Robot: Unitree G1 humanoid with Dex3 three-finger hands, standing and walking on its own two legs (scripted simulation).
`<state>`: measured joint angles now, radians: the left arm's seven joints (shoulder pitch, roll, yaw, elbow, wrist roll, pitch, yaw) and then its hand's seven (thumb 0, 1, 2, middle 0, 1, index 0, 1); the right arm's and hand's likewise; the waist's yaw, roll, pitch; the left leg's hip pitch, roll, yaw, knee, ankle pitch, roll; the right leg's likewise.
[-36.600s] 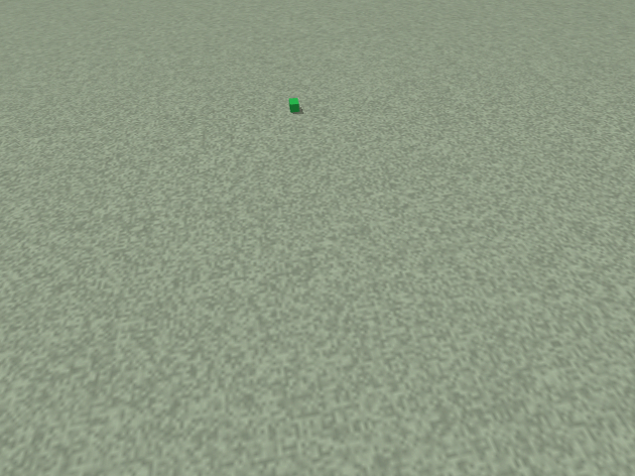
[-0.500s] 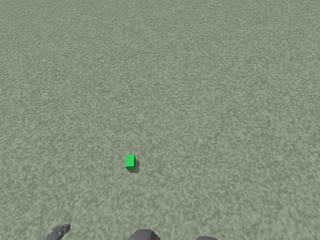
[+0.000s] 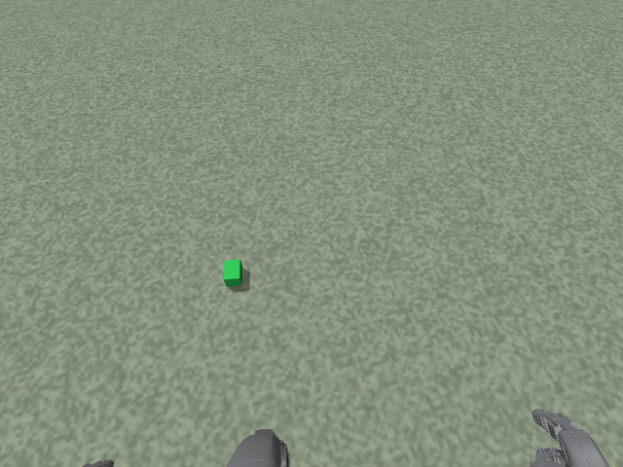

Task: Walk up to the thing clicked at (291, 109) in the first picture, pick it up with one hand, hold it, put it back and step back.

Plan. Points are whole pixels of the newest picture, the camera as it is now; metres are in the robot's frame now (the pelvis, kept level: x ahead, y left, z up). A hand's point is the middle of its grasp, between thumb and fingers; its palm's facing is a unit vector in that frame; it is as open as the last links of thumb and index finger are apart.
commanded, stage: step back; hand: left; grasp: from above
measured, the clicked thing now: (233, 273) +0.77 +0.34 -0.72
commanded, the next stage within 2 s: stand in 1.86 s
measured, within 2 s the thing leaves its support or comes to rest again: neither
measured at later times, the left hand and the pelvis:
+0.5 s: hand out of the picture -0.06 +0.27 -0.13, palm faces +0.11 -0.92 -0.38, open 7.4 cm; pelvis -0.16 -0.01 +0.01, yaw +6 degrees
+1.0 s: hand out of the picture -0.27 +0.25 -0.13, palm faces +0.15 -0.89 -0.43, open 7.4 cm; pelvis -0.31 -0.04 +0.00, yaw +8 degrees
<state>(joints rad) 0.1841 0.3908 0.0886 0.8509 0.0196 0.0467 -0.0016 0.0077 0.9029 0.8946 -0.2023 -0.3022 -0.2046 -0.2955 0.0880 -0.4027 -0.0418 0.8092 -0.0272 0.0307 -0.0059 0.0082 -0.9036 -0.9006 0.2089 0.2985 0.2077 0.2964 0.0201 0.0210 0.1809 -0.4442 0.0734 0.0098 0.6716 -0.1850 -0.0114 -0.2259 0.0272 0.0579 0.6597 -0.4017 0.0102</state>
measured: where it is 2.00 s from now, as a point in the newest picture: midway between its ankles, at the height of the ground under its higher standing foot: outside the picture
